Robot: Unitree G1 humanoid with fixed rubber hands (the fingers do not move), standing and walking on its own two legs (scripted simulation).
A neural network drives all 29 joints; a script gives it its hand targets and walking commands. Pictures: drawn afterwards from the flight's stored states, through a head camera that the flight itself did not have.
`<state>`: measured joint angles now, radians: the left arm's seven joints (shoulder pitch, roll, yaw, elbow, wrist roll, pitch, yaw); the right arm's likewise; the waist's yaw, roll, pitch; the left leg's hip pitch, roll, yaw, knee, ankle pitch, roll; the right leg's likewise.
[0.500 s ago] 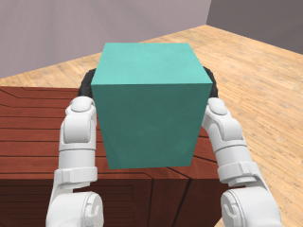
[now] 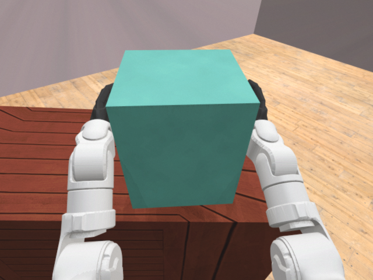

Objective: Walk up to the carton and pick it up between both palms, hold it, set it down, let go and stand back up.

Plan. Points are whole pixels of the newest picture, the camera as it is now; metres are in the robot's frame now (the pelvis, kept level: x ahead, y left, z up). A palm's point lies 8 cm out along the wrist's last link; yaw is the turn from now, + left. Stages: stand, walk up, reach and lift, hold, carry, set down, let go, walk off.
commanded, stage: hold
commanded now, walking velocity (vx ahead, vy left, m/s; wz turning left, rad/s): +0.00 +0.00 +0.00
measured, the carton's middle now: (180, 129) +0.37 +0.00 +0.19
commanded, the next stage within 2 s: none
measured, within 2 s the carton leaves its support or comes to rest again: neither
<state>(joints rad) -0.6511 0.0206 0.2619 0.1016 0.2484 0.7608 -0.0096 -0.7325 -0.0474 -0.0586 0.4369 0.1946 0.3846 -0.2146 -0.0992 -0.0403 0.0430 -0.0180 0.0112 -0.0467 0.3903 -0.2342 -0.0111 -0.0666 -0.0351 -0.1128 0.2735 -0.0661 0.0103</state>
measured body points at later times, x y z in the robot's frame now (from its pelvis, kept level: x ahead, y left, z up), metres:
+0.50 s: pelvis +0.00 +0.00 +0.00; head -0.05 +0.01 +0.45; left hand +0.38 +0.14 +0.21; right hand +0.37 -0.16 +0.21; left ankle +0.00 +0.12 -0.75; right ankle +0.06 -0.13 -0.75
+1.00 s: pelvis +0.00 +0.00 +0.00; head -0.04 +0.02 +0.45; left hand +0.39 +0.15 +0.20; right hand +0.39 -0.16 +0.21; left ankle +0.00 +0.12 -0.75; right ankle +0.06 -0.13 -0.75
